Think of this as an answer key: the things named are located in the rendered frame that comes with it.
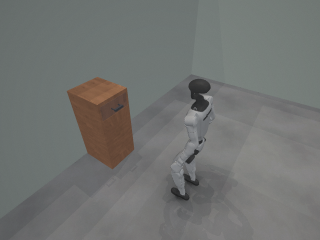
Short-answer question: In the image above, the robot left upper arm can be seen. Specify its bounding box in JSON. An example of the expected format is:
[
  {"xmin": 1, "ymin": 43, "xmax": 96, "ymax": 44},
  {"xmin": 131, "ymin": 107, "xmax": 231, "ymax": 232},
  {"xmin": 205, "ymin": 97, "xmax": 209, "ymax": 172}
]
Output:
[{"xmin": 184, "ymin": 112, "xmax": 199, "ymax": 149}]

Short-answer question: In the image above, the left robot hand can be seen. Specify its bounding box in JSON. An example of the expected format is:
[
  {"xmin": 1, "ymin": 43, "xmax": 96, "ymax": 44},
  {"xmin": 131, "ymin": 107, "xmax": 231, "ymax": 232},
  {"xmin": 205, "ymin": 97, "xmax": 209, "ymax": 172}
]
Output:
[{"xmin": 170, "ymin": 161, "xmax": 183, "ymax": 173}]

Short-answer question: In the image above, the drawer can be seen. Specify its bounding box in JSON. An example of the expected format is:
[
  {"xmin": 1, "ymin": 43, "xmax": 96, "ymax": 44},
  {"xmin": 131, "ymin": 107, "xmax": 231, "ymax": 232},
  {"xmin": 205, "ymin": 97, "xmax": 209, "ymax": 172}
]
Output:
[{"xmin": 100, "ymin": 92, "xmax": 127, "ymax": 121}]

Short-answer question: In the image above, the robot left forearm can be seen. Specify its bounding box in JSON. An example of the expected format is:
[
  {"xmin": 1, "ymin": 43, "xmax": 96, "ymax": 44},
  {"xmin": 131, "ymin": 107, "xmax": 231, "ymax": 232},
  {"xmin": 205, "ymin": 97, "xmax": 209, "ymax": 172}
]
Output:
[{"xmin": 176, "ymin": 142, "xmax": 196, "ymax": 166}]

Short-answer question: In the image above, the robot left shin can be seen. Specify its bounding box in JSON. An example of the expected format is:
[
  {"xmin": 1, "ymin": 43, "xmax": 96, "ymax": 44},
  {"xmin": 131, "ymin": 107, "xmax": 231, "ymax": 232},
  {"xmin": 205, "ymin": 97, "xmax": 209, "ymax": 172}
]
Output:
[{"xmin": 171, "ymin": 171, "xmax": 186, "ymax": 196}]

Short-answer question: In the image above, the robot left foot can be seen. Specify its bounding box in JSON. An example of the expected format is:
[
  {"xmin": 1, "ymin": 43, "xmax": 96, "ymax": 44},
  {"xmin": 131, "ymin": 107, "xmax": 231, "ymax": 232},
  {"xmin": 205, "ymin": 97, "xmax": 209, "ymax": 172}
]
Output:
[{"xmin": 171, "ymin": 187, "xmax": 189, "ymax": 201}]

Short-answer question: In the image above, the cabinet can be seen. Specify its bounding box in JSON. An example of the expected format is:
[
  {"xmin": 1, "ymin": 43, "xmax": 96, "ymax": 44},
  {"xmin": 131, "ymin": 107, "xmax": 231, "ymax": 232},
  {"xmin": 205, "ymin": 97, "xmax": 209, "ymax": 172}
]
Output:
[{"xmin": 67, "ymin": 77, "xmax": 134, "ymax": 169}]

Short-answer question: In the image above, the handle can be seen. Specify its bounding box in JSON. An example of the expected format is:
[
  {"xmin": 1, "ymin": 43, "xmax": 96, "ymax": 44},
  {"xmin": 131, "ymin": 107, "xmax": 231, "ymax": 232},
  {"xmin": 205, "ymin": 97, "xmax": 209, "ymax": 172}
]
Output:
[{"xmin": 111, "ymin": 104, "xmax": 124, "ymax": 112}]

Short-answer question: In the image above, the robot right upper arm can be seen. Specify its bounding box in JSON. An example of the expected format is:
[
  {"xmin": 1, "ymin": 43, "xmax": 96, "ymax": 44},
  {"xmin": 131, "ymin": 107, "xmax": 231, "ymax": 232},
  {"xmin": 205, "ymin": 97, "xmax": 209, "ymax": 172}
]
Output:
[{"xmin": 203, "ymin": 95, "xmax": 216, "ymax": 122}]

